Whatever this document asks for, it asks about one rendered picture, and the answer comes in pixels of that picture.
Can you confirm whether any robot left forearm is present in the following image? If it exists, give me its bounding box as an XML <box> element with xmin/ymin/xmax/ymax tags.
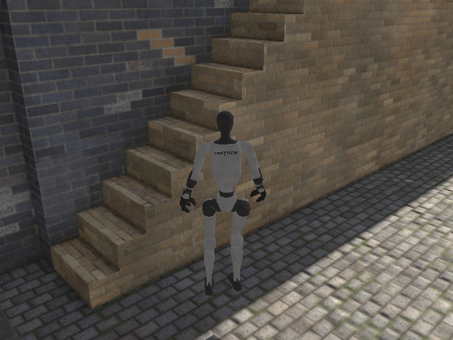
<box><xmin>182</xmin><ymin>170</ymin><xmax>197</xmax><ymax>199</ymax></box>

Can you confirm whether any left robot upper arm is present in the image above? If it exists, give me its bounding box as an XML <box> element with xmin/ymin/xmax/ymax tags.
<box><xmin>190</xmin><ymin>142</ymin><xmax>211</xmax><ymax>181</ymax></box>

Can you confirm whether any right robot hand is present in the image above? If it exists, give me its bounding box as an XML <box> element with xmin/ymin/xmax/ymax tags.
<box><xmin>250</xmin><ymin>190</ymin><xmax>266</xmax><ymax>202</ymax></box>

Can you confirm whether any left robot hand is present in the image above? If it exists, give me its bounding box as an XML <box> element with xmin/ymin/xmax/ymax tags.
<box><xmin>180</xmin><ymin>196</ymin><xmax>196</xmax><ymax>213</ymax></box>

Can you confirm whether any robot right forearm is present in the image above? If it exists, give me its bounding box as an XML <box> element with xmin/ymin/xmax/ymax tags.
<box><xmin>253</xmin><ymin>168</ymin><xmax>265</xmax><ymax>193</ymax></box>

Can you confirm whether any right robot upper arm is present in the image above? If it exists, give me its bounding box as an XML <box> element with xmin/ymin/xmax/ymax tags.
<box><xmin>240</xmin><ymin>142</ymin><xmax>260</xmax><ymax>179</ymax></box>

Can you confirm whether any robot right foot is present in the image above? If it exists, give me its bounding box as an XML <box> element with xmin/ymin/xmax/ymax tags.
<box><xmin>228</xmin><ymin>273</ymin><xmax>242</xmax><ymax>291</ymax></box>

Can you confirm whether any robot left thigh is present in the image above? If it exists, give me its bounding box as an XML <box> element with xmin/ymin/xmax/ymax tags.
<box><xmin>202</xmin><ymin>198</ymin><xmax>217</xmax><ymax>251</ymax></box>

